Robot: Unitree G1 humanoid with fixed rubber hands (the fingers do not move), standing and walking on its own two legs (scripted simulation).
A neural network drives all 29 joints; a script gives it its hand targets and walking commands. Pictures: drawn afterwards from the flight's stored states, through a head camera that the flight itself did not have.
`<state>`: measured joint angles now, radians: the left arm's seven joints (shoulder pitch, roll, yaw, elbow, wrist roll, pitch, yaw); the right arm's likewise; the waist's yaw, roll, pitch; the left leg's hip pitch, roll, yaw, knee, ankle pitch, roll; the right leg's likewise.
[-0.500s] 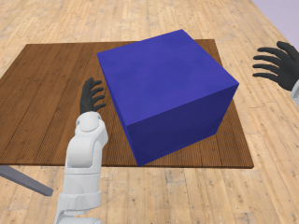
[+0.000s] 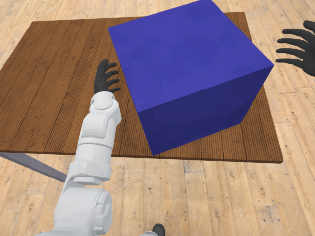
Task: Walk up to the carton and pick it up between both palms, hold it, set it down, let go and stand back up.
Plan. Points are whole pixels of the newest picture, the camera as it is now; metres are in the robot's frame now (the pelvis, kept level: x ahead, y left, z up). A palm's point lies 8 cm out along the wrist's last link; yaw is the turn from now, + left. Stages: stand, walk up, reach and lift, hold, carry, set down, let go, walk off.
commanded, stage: reach and lift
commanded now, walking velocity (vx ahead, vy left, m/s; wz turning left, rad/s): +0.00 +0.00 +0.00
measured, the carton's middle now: (179, 79) +0.54 +0.04 +0.02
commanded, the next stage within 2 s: none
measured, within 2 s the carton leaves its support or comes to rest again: neither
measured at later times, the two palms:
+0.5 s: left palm (110, 109) +0.41 +0.21 +0.05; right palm (311, 76) +0.52 -0.27 +0.08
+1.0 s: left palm (106, 111) +0.40 +0.23 +0.04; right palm (279, 75) +0.53 -0.20 +0.07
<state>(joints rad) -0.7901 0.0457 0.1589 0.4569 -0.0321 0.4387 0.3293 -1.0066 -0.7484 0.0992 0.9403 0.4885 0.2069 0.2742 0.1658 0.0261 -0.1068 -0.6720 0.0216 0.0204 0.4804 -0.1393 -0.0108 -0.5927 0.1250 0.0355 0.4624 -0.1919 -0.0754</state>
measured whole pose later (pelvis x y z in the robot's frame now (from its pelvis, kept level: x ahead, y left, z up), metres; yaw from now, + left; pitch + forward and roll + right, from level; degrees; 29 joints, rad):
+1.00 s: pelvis +0.01 -0.01 -0.01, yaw +0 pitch +26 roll -1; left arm -0.68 0.04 0.16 0.62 -0.03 0.04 0.27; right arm -0.99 -0.63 0.16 1.14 0.43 -0.13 0.28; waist 0.20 0.00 -0.17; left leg -0.81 0.03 0.02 0.47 -0.13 -0.01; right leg -0.73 0.13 0.04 0.46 -0.18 -0.08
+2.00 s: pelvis +0.01 -0.01 -0.01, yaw +0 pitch +27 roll +0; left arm -0.69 -0.04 0.16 0.65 -0.03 0.01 0.31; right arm -1.02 -0.53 0.08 1.20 0.27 -0.14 0.21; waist 0.20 0.02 -0.19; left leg -0.81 0.04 0.02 0.47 -0.13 -0.01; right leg -0.74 0.14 0.04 0.46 -0.18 -0.09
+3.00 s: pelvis -0.01 +0.00 -0.01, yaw +0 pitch +25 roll -1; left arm -0.71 -0.06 0.29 0.78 0.00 0.12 0.33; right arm -0.99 -0.41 -0.12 1.30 -0.02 -0.08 0.21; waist 0.20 0.00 -0.33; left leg -0.81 0.02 0.02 0.47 -0.09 0.00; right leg -0.74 0.13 0.03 0.46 -0.16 -0.07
